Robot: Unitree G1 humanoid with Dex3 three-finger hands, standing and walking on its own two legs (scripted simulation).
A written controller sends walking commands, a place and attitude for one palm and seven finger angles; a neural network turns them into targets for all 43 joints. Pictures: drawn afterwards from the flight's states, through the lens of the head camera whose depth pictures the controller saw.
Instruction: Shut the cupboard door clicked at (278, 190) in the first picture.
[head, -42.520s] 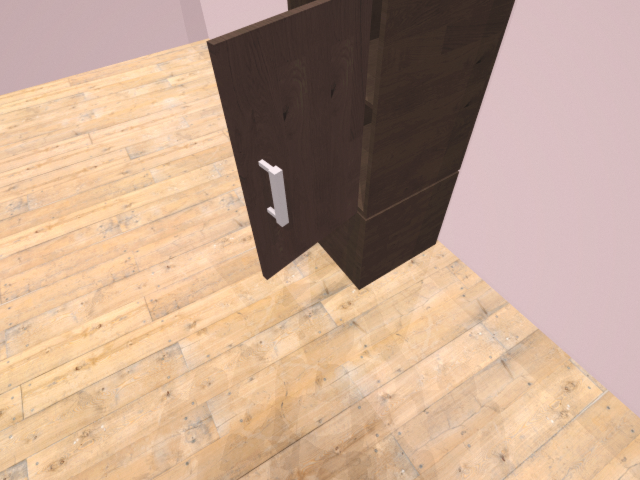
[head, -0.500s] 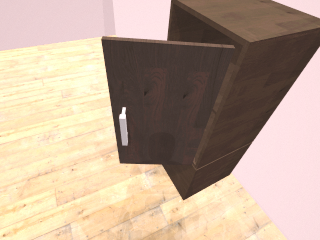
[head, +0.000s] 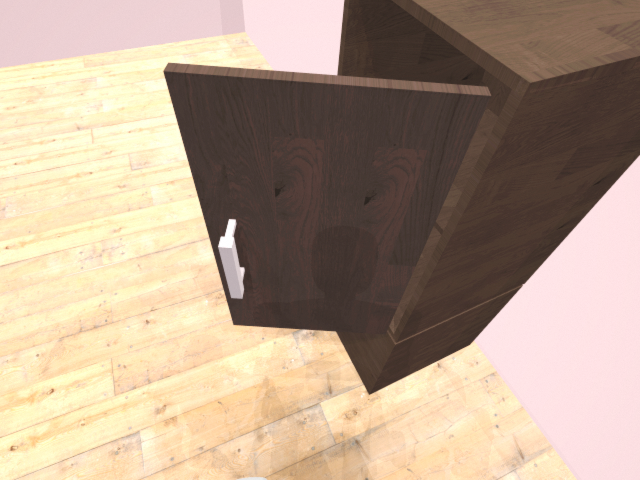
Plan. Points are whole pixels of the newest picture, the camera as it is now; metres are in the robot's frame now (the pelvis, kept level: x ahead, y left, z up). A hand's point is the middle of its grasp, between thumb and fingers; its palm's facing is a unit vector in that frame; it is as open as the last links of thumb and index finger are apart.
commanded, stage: come to a stop and stand still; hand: left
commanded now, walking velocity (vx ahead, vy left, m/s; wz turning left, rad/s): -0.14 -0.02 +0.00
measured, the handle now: (234, 260) +0.43 +0.17 -0.04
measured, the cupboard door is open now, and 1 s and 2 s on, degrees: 62 62 62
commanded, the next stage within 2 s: look again from close up in 0.64 s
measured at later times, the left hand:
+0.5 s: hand out of the picture +0.00 +0.15 -0.17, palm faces +0.06 -0.97 -0.24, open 7.4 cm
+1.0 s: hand out of the picture -0.05 +0.15 -0.17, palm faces +0.06 -0.98 -0.17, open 7.4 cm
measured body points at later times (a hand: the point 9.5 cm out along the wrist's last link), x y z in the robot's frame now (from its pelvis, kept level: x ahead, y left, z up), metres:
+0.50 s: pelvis -0.04 -0.04 +0.00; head -0.06 -0.04 +0.45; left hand +0.00 +0.20 -0.15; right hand +0.02 -0.28 -0.15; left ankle +0.03 +0.07 -0.73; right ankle -0.02 -0.17 -0.73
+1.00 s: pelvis -0.02 -0.02 +0.01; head -0.01 -0.01 +0.46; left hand -0.05 +0.20 -0.15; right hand -0.01 -0.25 -0.14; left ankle +0.03 +0.07 -0.73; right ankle -0.02 -0.17 -0.73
